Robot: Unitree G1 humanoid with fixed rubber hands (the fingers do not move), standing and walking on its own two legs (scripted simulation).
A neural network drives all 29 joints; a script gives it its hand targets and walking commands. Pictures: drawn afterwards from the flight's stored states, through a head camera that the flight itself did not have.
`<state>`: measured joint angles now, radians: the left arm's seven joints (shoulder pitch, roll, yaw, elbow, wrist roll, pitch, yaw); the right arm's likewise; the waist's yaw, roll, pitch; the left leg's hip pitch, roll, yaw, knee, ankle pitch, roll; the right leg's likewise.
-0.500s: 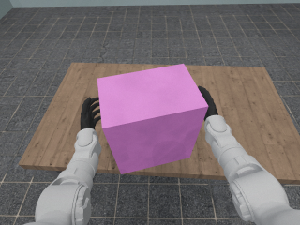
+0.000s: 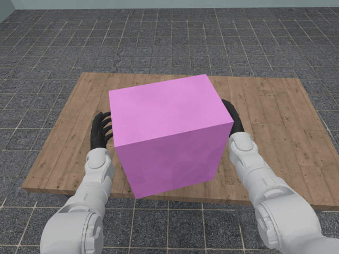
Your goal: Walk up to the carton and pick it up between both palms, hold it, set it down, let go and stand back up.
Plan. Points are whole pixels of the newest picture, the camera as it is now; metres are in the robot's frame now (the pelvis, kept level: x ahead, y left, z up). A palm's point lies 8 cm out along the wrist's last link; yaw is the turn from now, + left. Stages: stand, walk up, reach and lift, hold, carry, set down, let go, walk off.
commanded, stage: reach and lift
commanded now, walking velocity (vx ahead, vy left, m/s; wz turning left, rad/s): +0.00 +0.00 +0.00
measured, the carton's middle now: (168, 141) +0.41 +0.03 +0.00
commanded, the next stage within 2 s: none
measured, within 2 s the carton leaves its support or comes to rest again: leaves its support in 0.26 s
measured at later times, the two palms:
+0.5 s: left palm (80, 138) +0.35 +0.23 +0.09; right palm (224, 131) +0.38 -0.10 +0.09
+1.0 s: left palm (84, 120) +0.37 +0.22 +0.13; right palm (232, 125) +0.38 -0.12 +0.10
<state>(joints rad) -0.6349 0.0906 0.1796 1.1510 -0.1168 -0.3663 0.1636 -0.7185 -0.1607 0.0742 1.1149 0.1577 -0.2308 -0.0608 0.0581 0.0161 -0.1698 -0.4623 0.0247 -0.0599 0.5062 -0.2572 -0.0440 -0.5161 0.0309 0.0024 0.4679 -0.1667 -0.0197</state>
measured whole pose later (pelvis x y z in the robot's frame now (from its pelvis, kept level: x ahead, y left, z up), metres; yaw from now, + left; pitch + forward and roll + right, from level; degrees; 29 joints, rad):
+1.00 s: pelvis +0.01 +0.02 +0.01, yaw +0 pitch +1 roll -2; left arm -0.63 0.07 0.20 0.86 0.06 0.03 0.18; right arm -0.57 -0.13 0.00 0.89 0.07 -0.03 -0.10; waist 0.06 0.04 -0.11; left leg -0.17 0.03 -0.06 0.38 -0.23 -0.03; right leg -0.17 0.03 0.00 0.24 -0.09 -0.01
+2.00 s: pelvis +0.00 +0.02 +0.02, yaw +1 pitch -5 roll -1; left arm -0.68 0.08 0.28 0.35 0.28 0.60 -0.01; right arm -0.61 -0.06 -0.08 0.51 0.07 0.30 -0.13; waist 0.00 -0.02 -0.05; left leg -0.03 0.02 -0.06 0.32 -0.21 -0.02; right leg -0.03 0.02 0.00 0.18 -0.07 0.00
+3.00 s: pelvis -0.01 +0.02 +0.02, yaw +1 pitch -9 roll -1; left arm -0.75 0.10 0.30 0.29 0.36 0.74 -0.08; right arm -0.74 -0.06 -0.12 0.52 0.14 0.40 -0.14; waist -0.04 -0.05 -0.02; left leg 0.05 0.01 -0.06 0.31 -0.20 -0.01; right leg 0.04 0.01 0.00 0.21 -0.08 0.01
